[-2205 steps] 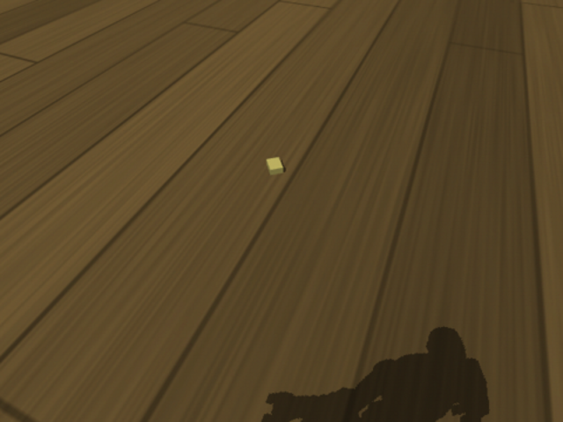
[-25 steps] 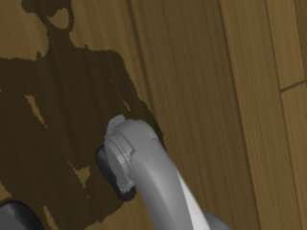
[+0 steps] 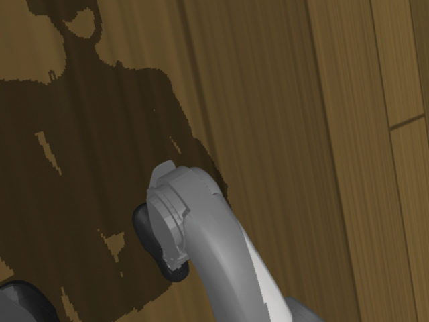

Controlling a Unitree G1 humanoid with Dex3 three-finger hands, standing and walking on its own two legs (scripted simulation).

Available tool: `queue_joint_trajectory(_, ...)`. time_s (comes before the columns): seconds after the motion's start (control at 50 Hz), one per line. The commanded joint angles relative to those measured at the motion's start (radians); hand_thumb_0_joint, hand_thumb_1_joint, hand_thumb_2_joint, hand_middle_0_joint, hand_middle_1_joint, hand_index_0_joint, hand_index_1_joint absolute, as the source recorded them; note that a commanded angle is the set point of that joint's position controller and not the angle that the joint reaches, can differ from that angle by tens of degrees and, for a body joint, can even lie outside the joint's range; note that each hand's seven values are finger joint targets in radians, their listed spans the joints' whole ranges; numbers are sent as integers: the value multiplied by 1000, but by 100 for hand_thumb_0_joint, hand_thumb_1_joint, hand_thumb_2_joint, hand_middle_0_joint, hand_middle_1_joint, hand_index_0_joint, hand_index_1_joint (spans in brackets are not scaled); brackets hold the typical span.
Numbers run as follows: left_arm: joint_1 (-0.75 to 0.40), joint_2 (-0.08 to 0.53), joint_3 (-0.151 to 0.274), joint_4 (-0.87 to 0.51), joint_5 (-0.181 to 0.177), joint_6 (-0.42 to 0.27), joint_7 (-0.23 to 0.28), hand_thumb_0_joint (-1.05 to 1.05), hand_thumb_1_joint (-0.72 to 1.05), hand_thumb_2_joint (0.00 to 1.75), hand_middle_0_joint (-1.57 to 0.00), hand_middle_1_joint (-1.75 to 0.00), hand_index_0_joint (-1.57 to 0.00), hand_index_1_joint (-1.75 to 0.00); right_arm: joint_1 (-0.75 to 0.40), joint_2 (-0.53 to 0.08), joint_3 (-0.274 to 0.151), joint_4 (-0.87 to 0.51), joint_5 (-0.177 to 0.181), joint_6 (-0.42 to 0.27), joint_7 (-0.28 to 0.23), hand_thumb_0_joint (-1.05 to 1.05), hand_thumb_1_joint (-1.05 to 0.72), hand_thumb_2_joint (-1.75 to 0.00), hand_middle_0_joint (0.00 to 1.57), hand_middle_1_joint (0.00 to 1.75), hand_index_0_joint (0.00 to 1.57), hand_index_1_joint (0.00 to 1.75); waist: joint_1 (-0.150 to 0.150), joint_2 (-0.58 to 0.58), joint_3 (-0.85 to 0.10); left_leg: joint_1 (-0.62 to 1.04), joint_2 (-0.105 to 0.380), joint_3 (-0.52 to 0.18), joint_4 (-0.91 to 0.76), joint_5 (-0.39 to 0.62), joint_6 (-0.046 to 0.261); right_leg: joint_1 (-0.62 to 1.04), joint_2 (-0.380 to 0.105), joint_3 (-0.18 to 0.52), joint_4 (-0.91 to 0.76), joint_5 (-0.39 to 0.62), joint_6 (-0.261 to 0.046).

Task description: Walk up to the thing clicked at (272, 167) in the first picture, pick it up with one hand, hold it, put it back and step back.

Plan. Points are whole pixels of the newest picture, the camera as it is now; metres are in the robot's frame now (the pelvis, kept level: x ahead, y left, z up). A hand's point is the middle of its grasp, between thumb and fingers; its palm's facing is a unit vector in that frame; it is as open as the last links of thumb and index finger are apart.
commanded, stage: close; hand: left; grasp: from above
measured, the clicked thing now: out of the picture +0.50 +0.37 -0.31
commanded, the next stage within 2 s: none
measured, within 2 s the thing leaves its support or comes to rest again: neither
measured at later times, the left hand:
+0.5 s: hand out of the picture +0.48 +0.36 -0.27, palm faces -0.27 -0.34 -0.90, open 11.5 cm
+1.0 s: hand out of the picture +0.48 +0.36 -0.27, palm faces -0.27 -0.34 -0.90, open 11.8 cm
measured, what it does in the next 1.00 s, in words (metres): stands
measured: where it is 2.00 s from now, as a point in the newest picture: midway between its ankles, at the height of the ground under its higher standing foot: (115, 292)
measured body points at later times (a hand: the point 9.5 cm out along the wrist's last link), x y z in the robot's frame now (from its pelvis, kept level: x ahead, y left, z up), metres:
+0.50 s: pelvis +0.00 +0.00 +0.00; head +0.32 +0.12 +0.29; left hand +0.49 +0.37 -0.21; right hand +0.01 -0.24 -0.05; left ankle +0.06 +0.13 -0.29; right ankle +0.11 -0.12 -0.29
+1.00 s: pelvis +0.00 +0.00 +0.00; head +0.32 +0.11 +0.29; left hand +0.49 +0.37 -0.21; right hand +0.01 -0.24 -0.05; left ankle +0.06 +0.13 -0.29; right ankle +0.11 -0.12 -0.29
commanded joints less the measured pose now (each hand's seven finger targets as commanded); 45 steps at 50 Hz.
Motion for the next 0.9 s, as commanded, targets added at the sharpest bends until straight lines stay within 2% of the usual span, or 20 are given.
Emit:
queue_joint_trajectory(0.0, -205, 186, -10, -115, 8, 1, 43, 0, -5, 60, -41, -73, -44, -70, 254, -327, -74, 52, 0, 10, 3, 0, -89, -90, 20, 30, 20, 30, -77, 627, -658, 536, 44, 77, -230, 305, 6, 404, 34, -115, -189, 342, -75)
queue_joint_trajectory(0.04, -217, 200, -5, -135, 16, 2, 48, 0, -5, 59, -41, -73, -43, -70, 249, -328, -70, 55, 3, 8, 6, 0, -89, -90, 20, 30, 20, 30, -69, 654, -669, 551, 46, 73, -226, 326, 3, 370, 32, -114, -184, 347, -77)
queue_joint_trajectory(0.06, -200, 186, -11, -128, 16, 5, 47, 0, -3, 58, -42, -72, -45, -69, 251, -330, -70, 53, 1, 10, 8, 0, -89, -90, 20, 30, 20, 30, -72, 660, -676, 558, 50, 71, -225, 340, 3, 385, 30, -110, -182, 358, -75)
queue_joint_trajectory(0.08, -190, 174, -17, -111, 15, 8, 49, 0, -4, 59, -42, -71, -45, -68, 253, -333, -73, 54, 0, 12, 6, 0, -89, -90, 20, 30, 20, 30, -79, 638, -675, 554, 49, 73, -225, 332, 5, 391, 33, -111, -188, 360, -74)
queue_joint_trajectory(0.12, -188, 194, -8, -103, 9, 5, 51, 0, -3, 57, -42, -73, -45, -69, 254, -339, -78, 49, -2, 10, 6, 0, -89, -90, 20, 30, 20, 30, -76, 608, -670, 510, 45, 83, -220, 290, 13, 427, 38, -109, -198, 351, -69)
queue_joint_trajectory(0.18, -204, 214, 12, -141, 0, 6, 43, 0, -7, 61, -39, -75, -41, -72, 253, -335, -84, 49, -1, 5, 7, 0, -89, -90, 20, 30, 20, 30, -64, 607, -667, 500, 39, 94, -218, 278, 14, 419, 35, -103, -196, 330, -71)
queue_joint_trajectory(0.3, -203, 209, -1, -119, 15, 6, 40, 0, -7, 61, -37, -77, -41, -74, 253, -339, -75, 55, 0, 7, 4, 0, -88, -90, 20, 30, 20, 30, -69, 620, -679, 508, 42, 85, -223, 282, 11, 416, 36, -115, -196, 329, -73)
queue_joint_trajectory(0.4, -205, 185, -12, -104, 10, 3, 45, 0, -10, 63, -36, -78, -39, -75, 250, -334, -80, 50, 1, 3, 3, 0, -89, -90, 20, 30, 20, 30, -76, 600, -664, 506, 40, 84, -225, 282, 11, 427, 39, -117, -194, 336, -73)
queue_joint_trajectory(0.42, -213, 219, 1, -127, 15, 1, 50, 0, -10, 64, -36, -78, -38, -75, 256, -341, -77, 59, 0, 4, 4, 0, -89, -90, 20, 30, 20, 30, -70, 626, -678, 509, 44, 86, -220, 293, 10, 428, 39, -114, -196, 346, -71)
queue_joint_trajectory(0.44, -205, 198, -4, -113, 13, 6, 51, 0, -9, 63, -36, -78, -39, -74, 253, -335, -74, 52, 1, 5, 6, 0, -89, -90, 20, 30, 20, 30, -74, 618, -677, 510, 43, 83, -221, 301, 10, 423, 35, -113, -194, 348, -71)
queue_joint_trajectory(0.5, -213, 202, 1, -122, 19, 8, 56, 0, -9, 63, -36, -79, -39, -75, 260, -335, -75, 55, 0, 7, 6, 0, -89, -90, 20, 30, 20, 30, -77, 637, -683, 540, 48, 81, -227, 327, 6, 426, 37, -115, -190, 369, -71)
queue_joint_trajectory(0.56, -206, 173, -8, -98, 9, 14, 53, 0, -11, 64, -35, -79, -37, -76, 256, -332, -78, 54, -1, 4, 10, 0, -88, -90, 20, 30, 20, 30, -83, 619, -652, 514, 42, 80, -227, 298, 8, 400, 35, -118, -190, 342, -74)
queue_joint_trajectory(0.66, -201, 184, -8, -132, 15, 14, 50, 0, -10, 63, -36, -79, -39, -75, 259, -338, -76, 50, 1, 6, 10, 0, -88, -90, 20, 30, 20, 30, -76, 638, -665, 532, 46, 76, -228, 318, 8, 400, 33, -112, -185, 355, -74)
queue_joint_trajectory(0.7, -195, 187, -9, -116, 14, 14, 52, 0, -9, 63, -36, -79, -39, -75, 249, -339, -76, 46, 0, 6, 8, 0, -89, -90, 20, 30, 20, 30, -73, 623, -673, 518, 47, 81, -222, 300, 11, 410, 39, -110, -194, 352, -71)
queue_joint_trajectory(0.72, -192, 167, -10, -89, 2, 13, 50, 0, -11, 64, -34, -81, -37, -77, 250, -335, -78, 42, 1, 2, 10, 0, -88, -89, 20, 30, 20, 30, -80, 596, -639, 486, 40, 82, -226, 273, 14, 403, 34, -114, -194, 327, -72)
queue_joint_trajectory(0.78, -208, 205, 4, -113, 6, 8, 50, 0, -14, 68, -32, -82, -35, -79, 247, -341, -81, 47, 1, 1, 7, 0, -88, -90, 20, 30, 20, 30, -69, 606, -648, 495, 39, 88, -232, 238, 13, 394, 38, -116, -201, 294, -76)
queue_joint_trajectory(0.84, -196, 207, 0, -137, 14, 10, 48, 0, -13, 66, -33, -81, -36, -78, 241, -336, -75, 38, 4, 1, 8, 0, -88, -90, 20, 30, 20, 30, -62, 638, -670, 534, 46, 76, -231, 277, 8, 377, 36, -112, -191, 316, -77)
queue_joint_trajectory(0.88, -190, 186, -10, -123, 14, 11, 49, 0, -12, 65, -34, -80, -37, -77, 256, -342, -75, 47, 3, 5, 7, 0, -88, -90, 20, 30, 20, 30, -75, 620, -689, 526, 49, 77, -226, 306, 9, 420, 36, -112, -193, 355, -70)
